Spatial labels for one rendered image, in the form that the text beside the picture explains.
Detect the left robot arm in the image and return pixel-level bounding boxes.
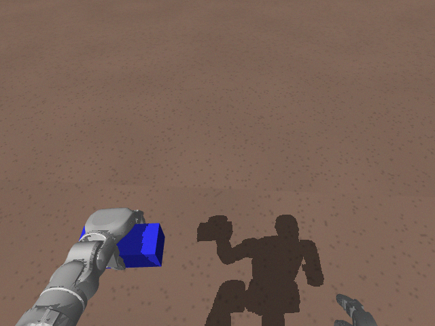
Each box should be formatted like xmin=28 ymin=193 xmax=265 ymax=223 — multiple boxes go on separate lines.
xmin=15 ymin=230 xmax=116 ymax=326

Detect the carton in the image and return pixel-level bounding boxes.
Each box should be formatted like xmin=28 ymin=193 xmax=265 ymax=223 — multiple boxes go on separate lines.
xmin=80 ymin=223 xmax=165 ymax=268

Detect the right robot hand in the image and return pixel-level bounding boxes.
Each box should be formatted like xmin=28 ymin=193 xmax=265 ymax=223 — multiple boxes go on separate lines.
xmin=334 ymin=294 xmax=377 ymax=326

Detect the left robot hand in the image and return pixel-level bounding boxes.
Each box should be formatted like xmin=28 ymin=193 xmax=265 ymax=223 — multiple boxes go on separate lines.
xmin=85 ymin=208 xmax=145 ymax=270

